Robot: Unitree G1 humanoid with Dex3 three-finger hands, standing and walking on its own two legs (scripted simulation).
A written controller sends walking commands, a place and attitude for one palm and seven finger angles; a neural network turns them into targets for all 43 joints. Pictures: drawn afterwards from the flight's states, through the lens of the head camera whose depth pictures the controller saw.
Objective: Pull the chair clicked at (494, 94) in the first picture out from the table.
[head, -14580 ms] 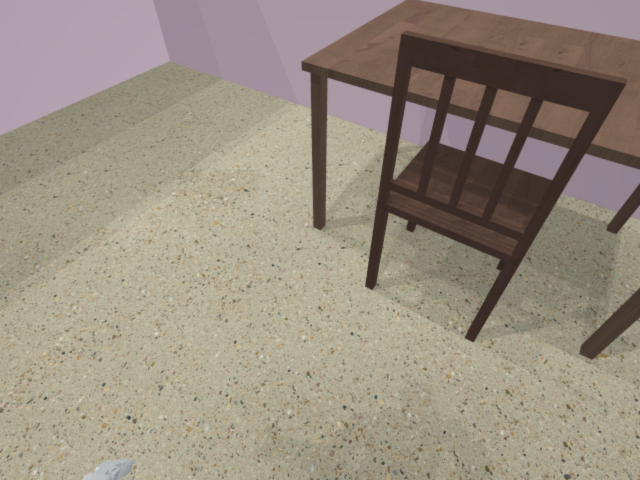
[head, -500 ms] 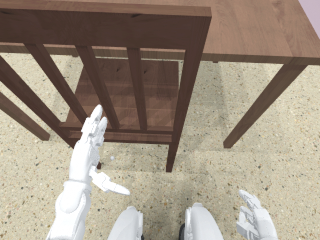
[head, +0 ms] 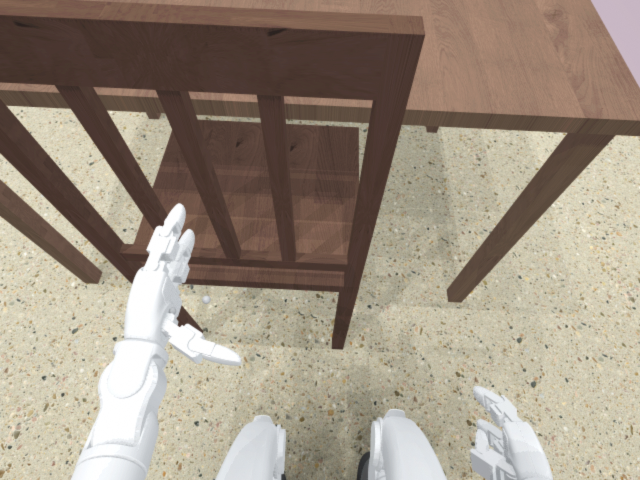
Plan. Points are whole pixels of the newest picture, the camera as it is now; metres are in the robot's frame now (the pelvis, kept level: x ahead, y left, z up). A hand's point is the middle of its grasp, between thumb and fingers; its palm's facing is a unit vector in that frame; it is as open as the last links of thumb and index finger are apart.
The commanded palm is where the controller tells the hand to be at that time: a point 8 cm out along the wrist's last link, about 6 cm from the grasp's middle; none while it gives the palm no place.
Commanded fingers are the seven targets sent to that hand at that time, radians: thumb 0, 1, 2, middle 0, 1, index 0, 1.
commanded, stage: aim the fingers beside a spindle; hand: left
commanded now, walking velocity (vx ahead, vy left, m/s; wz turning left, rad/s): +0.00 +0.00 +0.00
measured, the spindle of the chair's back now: (210, 193) +0.46 +0.16 +0.05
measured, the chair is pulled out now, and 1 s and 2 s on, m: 0.00 0.00 0.00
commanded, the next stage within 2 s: push the fingers through the gap in 0.20 s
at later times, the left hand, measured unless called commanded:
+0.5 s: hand (221, 294) +0.33 +0.13 +0.02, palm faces -0.07 -1.00 -0.04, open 16.9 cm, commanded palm +0.32 +0.19 +0.02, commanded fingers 0.00 -0.50 0.30 -0.06 -0.08 -0.06 -0.08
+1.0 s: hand (225, 251) +0.39 +0.14 +0.01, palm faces -0.08 -1.00 -0.05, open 17.0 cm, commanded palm +0.37 +0.19 +0.02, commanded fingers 0.00 -0.50 0.30 -0.06 -0.08 -0.06 -0.08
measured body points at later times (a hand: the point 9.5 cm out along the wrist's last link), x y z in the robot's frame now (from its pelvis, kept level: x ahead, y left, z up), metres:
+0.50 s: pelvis +0.00 +0.01 +0.00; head +0.12 +0.01 +0.43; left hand +0.33 +0.18 +0.03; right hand +0.16 -0.24 -0.10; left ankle +0.01 +0.11 -0.62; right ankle +0.04 -0.12 -0.62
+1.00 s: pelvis +0.00 +0.01 +0.00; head +0.13 +0.01 +0.43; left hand +0.39 +0.19 +0.02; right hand +0.13 -0.25 -0.12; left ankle +0.01 +0.11 -0.62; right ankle +0.04 -0.12 -0.62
